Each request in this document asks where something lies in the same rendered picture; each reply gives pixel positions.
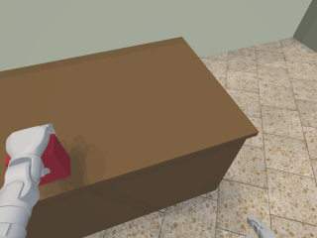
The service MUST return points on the table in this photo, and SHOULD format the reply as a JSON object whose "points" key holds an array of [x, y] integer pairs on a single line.
{"points": [[146, 127]]}

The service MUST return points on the robot left hand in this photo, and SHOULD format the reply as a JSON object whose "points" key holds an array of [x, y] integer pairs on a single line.
{"points": [[32, 140]]}

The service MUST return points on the sponge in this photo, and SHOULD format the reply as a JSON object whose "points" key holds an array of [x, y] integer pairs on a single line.
{"points": [[55, 158]]}

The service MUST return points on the robot right hand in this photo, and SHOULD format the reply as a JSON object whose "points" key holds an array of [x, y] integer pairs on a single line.
{"points": [[260, 228]]}

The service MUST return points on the left robot forearm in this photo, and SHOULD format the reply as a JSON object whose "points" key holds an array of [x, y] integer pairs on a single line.
{"points": [[19, 194]]}

